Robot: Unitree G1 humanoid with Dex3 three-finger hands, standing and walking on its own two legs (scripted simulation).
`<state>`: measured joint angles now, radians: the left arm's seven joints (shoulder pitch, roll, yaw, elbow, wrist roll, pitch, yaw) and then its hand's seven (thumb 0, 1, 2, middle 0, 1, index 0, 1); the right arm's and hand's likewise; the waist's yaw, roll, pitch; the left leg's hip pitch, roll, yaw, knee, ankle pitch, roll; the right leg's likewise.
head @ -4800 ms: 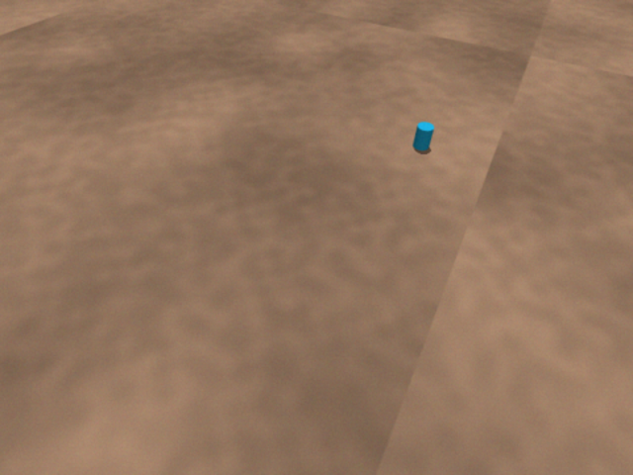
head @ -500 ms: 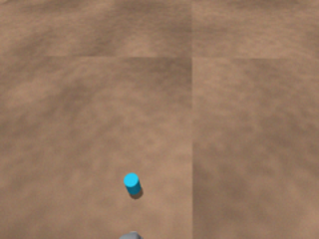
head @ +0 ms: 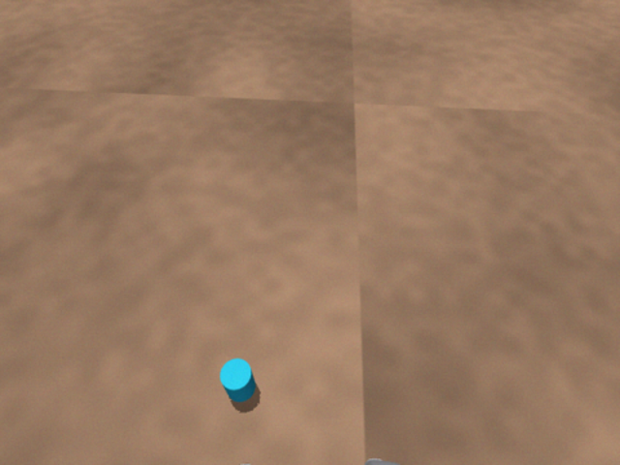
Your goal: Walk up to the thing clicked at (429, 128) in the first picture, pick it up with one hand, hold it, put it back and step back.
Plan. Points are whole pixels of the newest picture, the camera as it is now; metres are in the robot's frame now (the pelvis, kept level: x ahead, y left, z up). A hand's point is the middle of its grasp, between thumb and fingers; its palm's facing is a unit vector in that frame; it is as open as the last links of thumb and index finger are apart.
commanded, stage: walk up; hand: left
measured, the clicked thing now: (238, 380) +0.44 +0.21 -0.69
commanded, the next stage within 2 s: stand in 1.10 s
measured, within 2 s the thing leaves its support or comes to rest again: neither
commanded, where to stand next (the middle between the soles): +0.11 +0.01 m, yaw +1 degrees
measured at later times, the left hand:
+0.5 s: hand out of the picture +0.12 +0.25 -0.12, palm faces -0.02 -0.95 -0.32, open 7.3 cm
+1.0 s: hand out of the picture +0.09 +0.25 -0.13, palm faces +0.01 -0.94 -0.33, open 7.3 cm
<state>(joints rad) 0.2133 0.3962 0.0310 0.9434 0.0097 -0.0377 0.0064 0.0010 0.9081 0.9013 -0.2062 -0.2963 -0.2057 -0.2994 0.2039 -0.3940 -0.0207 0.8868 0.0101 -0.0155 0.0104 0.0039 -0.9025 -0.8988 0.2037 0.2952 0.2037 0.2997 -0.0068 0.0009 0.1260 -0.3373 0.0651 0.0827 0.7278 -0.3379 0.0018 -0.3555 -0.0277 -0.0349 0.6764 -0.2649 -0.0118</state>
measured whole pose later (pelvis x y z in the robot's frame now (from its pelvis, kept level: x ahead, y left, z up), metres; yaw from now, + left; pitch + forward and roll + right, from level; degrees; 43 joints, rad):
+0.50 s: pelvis +0.02 +0.00 +0.03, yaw +0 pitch -2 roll +0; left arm 0.04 0.35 0.00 1.14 0.00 -0.01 -0.01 0.00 0.91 0.90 -0.21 -0.30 -0.21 -0.30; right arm 0.07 -0.37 0.00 1.16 0.00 -0.01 0.02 0.00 -0.91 -0.90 0.20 0.29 0.20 0.30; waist -0.01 -0.01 0.06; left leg -0.16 0.03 0.06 0.39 -0.18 -0.01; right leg -0.20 -0.03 -0.04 0.39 -0.15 0.01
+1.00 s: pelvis +0.03 +0.00 +0.03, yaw +1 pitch -2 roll +0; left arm 0.09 0.34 0.01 1.19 0.01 -0.01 -0.01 0.00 0.91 0.90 -0.21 -0.30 -0.21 -0.30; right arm 0.06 -0.35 -0.01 1.18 0.00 -0.01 0.01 0.00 -0.91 -0.90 0.20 0.29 0.20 0.30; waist 0.01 0.00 0.05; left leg -0.12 0.02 0.05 0.32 -0.16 0.00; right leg -0.15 -0.04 -0.05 0.31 -0.13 0.02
